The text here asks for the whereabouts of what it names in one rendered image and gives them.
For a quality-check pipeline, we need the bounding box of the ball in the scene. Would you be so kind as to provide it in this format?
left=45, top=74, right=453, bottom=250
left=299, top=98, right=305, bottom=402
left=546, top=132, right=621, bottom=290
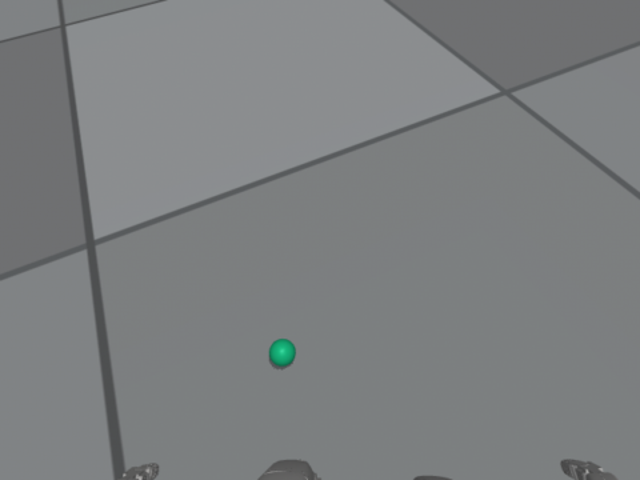
left=269, top=339, right=296, bottom=366

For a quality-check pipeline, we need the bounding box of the right robot hand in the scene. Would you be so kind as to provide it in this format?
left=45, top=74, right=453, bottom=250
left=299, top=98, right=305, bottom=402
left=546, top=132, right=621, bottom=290
left=561, top=459, right=618, bottom=480

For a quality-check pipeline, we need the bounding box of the left robot hand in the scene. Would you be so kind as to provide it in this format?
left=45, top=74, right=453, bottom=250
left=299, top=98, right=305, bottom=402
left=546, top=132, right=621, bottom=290
left=117, top=463, right=159, bottom=480

